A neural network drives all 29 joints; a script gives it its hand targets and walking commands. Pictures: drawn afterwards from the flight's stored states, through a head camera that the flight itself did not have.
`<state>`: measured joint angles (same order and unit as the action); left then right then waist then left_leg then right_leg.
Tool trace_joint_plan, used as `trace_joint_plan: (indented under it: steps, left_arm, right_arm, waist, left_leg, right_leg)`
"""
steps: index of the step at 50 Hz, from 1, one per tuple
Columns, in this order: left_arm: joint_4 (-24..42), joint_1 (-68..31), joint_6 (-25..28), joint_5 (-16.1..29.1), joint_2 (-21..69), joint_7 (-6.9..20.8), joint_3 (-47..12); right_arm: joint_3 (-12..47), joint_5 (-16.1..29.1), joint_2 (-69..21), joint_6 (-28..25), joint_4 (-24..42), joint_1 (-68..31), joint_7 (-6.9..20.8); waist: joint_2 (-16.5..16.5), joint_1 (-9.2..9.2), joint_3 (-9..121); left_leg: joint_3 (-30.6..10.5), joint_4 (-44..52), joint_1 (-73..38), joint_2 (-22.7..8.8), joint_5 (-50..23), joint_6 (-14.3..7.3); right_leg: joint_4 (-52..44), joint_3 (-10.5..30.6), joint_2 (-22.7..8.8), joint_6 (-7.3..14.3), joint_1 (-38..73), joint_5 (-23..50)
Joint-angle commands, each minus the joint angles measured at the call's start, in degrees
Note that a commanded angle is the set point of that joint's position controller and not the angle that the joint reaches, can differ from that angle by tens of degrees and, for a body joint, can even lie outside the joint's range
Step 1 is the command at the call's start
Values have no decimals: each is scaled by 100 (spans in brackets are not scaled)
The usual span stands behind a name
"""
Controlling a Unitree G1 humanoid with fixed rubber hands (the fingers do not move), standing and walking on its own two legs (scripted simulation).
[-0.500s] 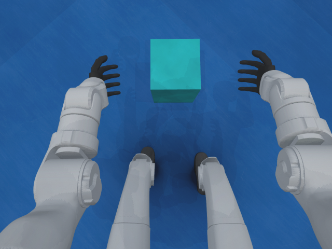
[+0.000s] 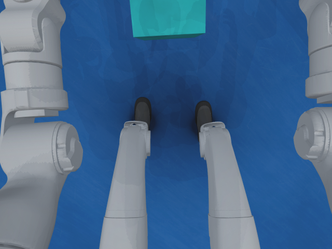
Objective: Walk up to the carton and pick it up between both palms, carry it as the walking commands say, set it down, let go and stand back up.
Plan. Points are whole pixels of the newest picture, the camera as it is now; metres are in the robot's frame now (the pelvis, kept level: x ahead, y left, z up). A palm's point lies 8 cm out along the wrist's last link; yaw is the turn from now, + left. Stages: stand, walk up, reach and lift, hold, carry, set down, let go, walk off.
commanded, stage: reach and lift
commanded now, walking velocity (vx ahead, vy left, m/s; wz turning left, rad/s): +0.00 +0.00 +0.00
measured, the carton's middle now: (167, 1) +0.57 +0.03 -0.55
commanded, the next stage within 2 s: none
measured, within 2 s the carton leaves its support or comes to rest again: neither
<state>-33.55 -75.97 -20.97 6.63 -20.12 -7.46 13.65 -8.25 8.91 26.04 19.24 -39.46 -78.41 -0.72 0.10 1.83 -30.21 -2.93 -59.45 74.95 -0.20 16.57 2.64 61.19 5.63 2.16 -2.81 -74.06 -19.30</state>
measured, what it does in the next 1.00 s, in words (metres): lowers itself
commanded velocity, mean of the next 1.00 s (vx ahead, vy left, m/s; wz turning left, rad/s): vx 0.00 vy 0.00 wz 0.00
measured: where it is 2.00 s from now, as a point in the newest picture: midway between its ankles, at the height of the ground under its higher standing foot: (173, 128)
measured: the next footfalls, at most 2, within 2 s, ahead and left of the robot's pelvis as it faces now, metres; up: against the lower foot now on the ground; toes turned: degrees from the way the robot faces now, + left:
none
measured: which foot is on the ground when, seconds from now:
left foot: down 0.00-1.00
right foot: down 0.00-1.00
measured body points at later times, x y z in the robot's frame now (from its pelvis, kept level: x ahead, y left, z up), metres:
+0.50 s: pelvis +0.03 -0.01 -0.02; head +0.43 -0.01 +0.15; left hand +0.57 +0.20 -0.22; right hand +0.60 -0.18 -0.23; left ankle +0.09 +0.15 -0.63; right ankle +0.08 -0.14 -0.64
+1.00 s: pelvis -0.05 -0.01 -0.21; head +0.35 +0.00 -0.01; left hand +0.57 +0.21 -0.35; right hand +0.59 -0.17 -0.35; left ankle +0.09 +0.14 -0.64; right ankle +0.07 -0.14 -0.64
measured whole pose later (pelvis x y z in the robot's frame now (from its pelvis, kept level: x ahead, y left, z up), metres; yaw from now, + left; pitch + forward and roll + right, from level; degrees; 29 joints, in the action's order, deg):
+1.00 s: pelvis -0.05 -0.01 -0.21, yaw +2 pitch +35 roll +2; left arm -61.4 -100.6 -14.5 7.4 -26.2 -4.0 15.7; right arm -4.7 8.4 26.9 16.3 -63.9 -105.1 -5.9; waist -0.8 1.3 -30.0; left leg -4.9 -106.0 114.5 3.7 26.9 6.8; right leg 109.6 6.2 4.9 -4.2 -114.4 -30.3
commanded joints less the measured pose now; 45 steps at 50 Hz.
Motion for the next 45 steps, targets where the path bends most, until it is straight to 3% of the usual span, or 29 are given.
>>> trace_joint_plan:
  steps: [1,2,5,7,8,10,12,13,14,16,17,18,19,20,21,22,23,24,25,27,29,30,32,33,34,36,39,40,45]
  left_arm:
    - [907,-1243,543,124,-1292,315,564]
    - [772,-1335,572,-28,-1245,353,676]
    - [857,-1388,672,-236,-753,486,317]
    - [750,-763,737,-469,-110,459,712]
    - [669,-830,756,-576,-28,468,846]
    - [1178,-945,947,-797,-433,462,1225]
    - [588,-880,1139,-507,-556,476,1011]
    - [-5,-923,1237,-520,-780,419,1122]
    - [-264,-1037,1226,-493,-641,443,885]
    - [228,-854,1206,-783,95,479,378]
    - [301,-848,1247,-715,382,447,368]
    - [777,-1489,1239,-983,25,351,966]
    - [1148,-2013,1168,-951,-412,266,1180]
    - [689,-2028,1070,-869,-511,199,976]
    - [210,-1430,1084,-660,-174,230,896]
    - [1231,-1502,1308,-579,-506,221,1034]
    - [874,-1187,1383,-446,-744,192,1046]
    - [-132,-1062,1367,-562,-823,252,1183]
    - [-143,-1226,1327,-486,-966,287,1051]
    - [525,-1918,1131,-291,-502,204,114]
    - [96,-2002,984,-446,-511,216,304]
    - [799,-2703,906,-463,-625,92,654]
    - [327,-2876,963,-581,-1148,-15,923]
    - [88,-2523,1061,-340,-1133,46,709]
    - [17,-2540,1144,-344,-1411,69,1008]
    - [-1447,-2372,1023,-336,-1120,227,997]
    - [-914,-3516,989,-420,-1480,262,857]
    - [-1383,-3334,890,-242,-1372,288,561]
    - [-2226,-4098,749,226,-1485,393,236]
  right_arm:
    - [-482,-343,197,-229,1603,-1789,-374]
    - [-583,-453,177,-262,1685,-1936,-399]
    - [-509,-506,212,-405,1675,-1276,-342]
    - [-988,-810,750,-592,900,-514,-281]
    - [-754,-788,585,-666,707,-459,-247]
    - [-698,-880,100,-804,1801,-843,-194]
    - [-819,-990,-503,-796,1670,-1456,-238]
    - [-808,-1088,-570,-772,840,-1400,-294]
    - [-785,-1014,-716,-692,198,-1344,-301]
    - [-949,-879,-129,-964,810,-1114,-255]
    - [-976,-807,192,-1037,647,-728,-300]
    - [-1017,-816,526,-1075,682,-1107,-338]
    - [-727,-684,680,-1114,999,-1369,-351]
    - [-709,-586,903,-1007,359,-1287,-266]
    - [-463,-562,448,-995,52,-1420,-195]
    - [-516,-621,52,-1053,1529,-1911,-292]
    - [-558,-723,-73,-1048,2043,-2172,-457]
    - [-554,-788,-554,-920,1006,-1858,-502]
    - [-714,-724,-419,-801,1114,-2248,-498]
    - [-466,-280,531,-732,1742,-3040,-588]
    - [-509,-234,1187,-645,498,-2010,-580]
    - [-441,-289,1389,-702,647,-2373,-629]
    - [-252,-257,964,-679,268,-2760,-487]
    - [-78,-260,347,-687,134,-2648,-384]
    - [-152,-236,90,-678,254,-3085,-412]
    - [286,-76,52,-560,-721,-3345,-388]
    - [316,186,551,-547,84,-4450,-554]
    - [408,188,678,-520,-587,-4200,-586]
    - [474,39,697,-289,-2102,-4372,-501]
  waist:
    - [-1572,106,12772]
    - [-1545,165,12544]
    - [185,7,13447]
    - [1475,-201,12810]
    - [1553,124,12440]
    - [16,259,12777]
    - [-2047,-22,12242]
    - [-2350,43,12109]
    - [-1929,-175,11362]
    - [316,52,12018]
    - [1801,-114,12603]
    - [2245,279,12802]
    - [1789,489,13227]
    - [1324,260,12392]
    - [174,68,11598]
    - [-1061,263,12578]
    - [-2408,10,13169]
    - [-2920,145,12393]
    - [-2679,0,12310]
    - [-450,250,13909]
    - [1941,-21,13079]
    - [2141,171,13682]
    - [339,403,11913]
    - [-1087,152,11413]
    - [-1642,586,11664]
    - [-1381,680,10955]
    - [-406,942,11437]
    - [-305,595,11141]
    - [-631,209,9536]
  left_leg:
    - [977,541,473,801,-2438,-353]
    - [877,777,-126,767,-2726,-413]
    - [494,-347,-5703,525,-5716,-39]
    - [-216,-738,-8921,72,-7041,102]
    - [-238,-738,-8823,14,-6689,210]
    - [394,-558,-5153,399,-5281,225]
    - [962,204,1350,815,-2719,-73]
    - [898,562,2478,849,-1961,-215]
    - [753,657,1522,859,-1995,-287]
    - [243,-713,-4877,404,-5197,-229]
    - [-250,-1414,-8521,-26,-6917,-90]
    - [-496,-1409,-9373,-206,-7009,120]
    - [-278,-1209,-8348,-23,-6090,121]
    - [0,-1136,-6594,156,-5213,210]
    - [375,-1154,-4224,403,-3825,287]
    - [880,-1224,-1039,592,-3595,234]
    - [912,-874,1916,708,-2802,30]
    - [866,-399,3672,833,-1661,-128]
    - [783,-224,3524,844,-1437,-209]
    - [507,-1454,-2121,586,-4223,-125]
    - [-121,-2466,-7718,53,-5738,119]
    - [-188,-2461,-8278,24,-5639,248]
    - [348,-2475,-3189,320,-2867,440]
    - [888,-2277,70,526,-1973,263]
    - [1175,-2107,1900,679,-1585,66]
    - [1105,-2489,1934,614,-681,-41]
    - [1099,-3235,291,473,-1388,76]
    - [1040,-3290,255,378,-1137,184]
    - [1170,-3710,1246,270,280,206]
  right_leg:
    - [738,52,-3,-163,8957,7201]
    - [642,9,60,-313,8195,6715]
    - [44,-692,412,-337,4011,5124]
    - [-781,-966,504,81,-700,2678]
    - [-1014,-745,419,303,-998,2406]
    - [-506,-536,404,269,2590,5076]
    - [749,198,-79,-143,7942,7921]
    - [1090,346,-265,-388,8616,8317]
    - [957,-9,-135,-625,7207,6276]
    - [584,-900,398,-582,1503,3261]
    - [28,-1014,475,-103,-1954,1602]
    - [-242,-835,456,239,-2793,914]
    - [-167,-678,362,308,-1359,1465]
    - [67,-718,415,283,-322,2046]
    - [281,-640,338,274,1231,3185]
    - [862,-157,200,140,4968,6011]
    - [1483,212,-101,-106,7822,8547]
    - [1868,480,-269,-400,8771,8989]
    - [1937,445,-255,-597,8979,8302]
    - [2162,-426,181,-667,5342,5369]
    - [1222,-1001,418,-52,-1863,1338]
    - [1014,-883,418,268,-2294,1132]
    - [1408,-586,314,244,464,2538]
    - [1844,-426,172,110,3354,3912]
    - [2397,-183,133,-130,5246,4757]
    - [2873,-334,63,-351,4314,3088]
    - [3186,-492,182,-296,2510,2271]
    - [3209,-562,105,-265,2127,2031]
    - [3373,-631,-17,-206,1291,249]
